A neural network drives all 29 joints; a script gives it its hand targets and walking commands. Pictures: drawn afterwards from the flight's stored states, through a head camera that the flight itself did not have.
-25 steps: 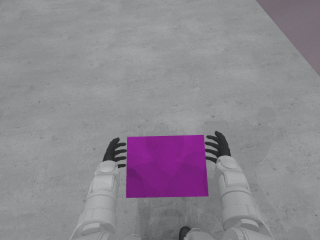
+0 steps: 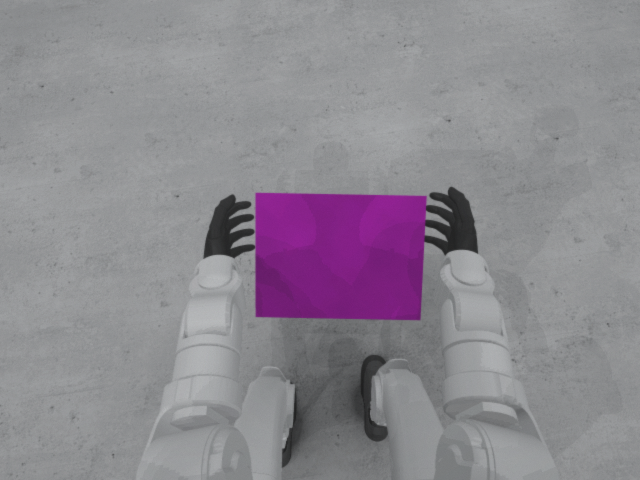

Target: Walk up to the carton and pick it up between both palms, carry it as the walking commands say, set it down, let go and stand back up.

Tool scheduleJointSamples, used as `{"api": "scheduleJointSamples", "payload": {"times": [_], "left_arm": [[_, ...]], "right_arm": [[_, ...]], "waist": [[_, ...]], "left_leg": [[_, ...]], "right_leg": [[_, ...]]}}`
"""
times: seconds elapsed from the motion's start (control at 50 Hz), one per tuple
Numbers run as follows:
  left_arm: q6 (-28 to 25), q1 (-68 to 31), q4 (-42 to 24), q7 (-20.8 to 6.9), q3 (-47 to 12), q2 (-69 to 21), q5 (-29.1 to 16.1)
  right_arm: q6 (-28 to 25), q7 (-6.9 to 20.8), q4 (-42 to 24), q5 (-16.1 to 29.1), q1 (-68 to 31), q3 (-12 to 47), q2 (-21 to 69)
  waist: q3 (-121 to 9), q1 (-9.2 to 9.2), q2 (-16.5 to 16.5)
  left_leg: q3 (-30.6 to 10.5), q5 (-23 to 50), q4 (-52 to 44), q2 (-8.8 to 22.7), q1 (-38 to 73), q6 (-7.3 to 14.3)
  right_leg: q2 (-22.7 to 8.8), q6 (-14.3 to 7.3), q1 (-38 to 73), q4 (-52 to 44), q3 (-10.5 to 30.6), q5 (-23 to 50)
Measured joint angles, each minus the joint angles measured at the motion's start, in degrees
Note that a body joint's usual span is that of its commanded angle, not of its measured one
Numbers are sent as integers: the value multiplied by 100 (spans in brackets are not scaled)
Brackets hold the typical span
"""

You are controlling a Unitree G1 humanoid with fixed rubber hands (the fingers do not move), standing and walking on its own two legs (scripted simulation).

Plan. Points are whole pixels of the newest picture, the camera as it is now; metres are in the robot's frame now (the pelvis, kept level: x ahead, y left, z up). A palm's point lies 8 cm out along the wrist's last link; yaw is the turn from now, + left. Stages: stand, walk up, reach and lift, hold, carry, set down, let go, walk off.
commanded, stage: set down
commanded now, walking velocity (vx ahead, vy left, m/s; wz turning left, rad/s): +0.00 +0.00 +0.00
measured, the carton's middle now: (336, 249) +0.41 +0.01 -0.17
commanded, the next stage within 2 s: none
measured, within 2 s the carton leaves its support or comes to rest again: neither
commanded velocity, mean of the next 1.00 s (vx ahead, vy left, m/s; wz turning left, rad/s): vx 0.00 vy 0.00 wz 0.00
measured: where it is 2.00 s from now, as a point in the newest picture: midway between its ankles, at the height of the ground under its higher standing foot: (328, 425)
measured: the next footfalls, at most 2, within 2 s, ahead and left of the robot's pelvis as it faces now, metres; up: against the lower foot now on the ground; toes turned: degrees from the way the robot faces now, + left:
none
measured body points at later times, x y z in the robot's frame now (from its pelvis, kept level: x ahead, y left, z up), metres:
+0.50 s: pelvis +0.00 +0.01 -0.08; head +0.22 +0.00 +0.31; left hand +0.42 +0.17 -0.16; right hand +0.43 -0.14 -0.16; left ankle +0.05 +0.14 -0.64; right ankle +0.12 -0.10 -0.64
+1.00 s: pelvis -0.02 +0.00 -0.16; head +0.25 -0.01 +0.20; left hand +0.45 +0.15 -0.25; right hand +0.44 -0.15 -0.25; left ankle +0.05 +0.14 -0.64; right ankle +0.12 -0.10 -0.64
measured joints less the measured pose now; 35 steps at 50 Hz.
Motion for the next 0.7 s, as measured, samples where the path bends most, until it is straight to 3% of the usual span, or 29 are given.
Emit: {"api": "scheduleJointSamples", "payload": {"times": [0.08, 0.5, 0.7], "left_arm": [[105, -344, 183, 311, 34, 11, 0], [242, -793, 505, 311, 52, 268, -301], [242, -948, 293, 311, 52, 371, -458]], "right_arm": [[235, -150, -1, 0, -301, -70, 1], [428, -325, -3, 0, -538, -70, 1], [335, -355, -4, 27, -814, -70, 1]], "waist": [[-58, 4, 0], [-835, -1, 8], [-855, -158, 8]], "left_leg": [[-5, -157, 496, -44, -466, 0], [-25, -833, 2113, -85, -2280, 0], [-27, -918, 2685, -106, -3177, 0]], "right_leg": [[0, -12, -507, 556, 31, -171], [0, 67, -2344, 2094, 33, -748], [0, 115, -3219, 2580, 43, -768]]}}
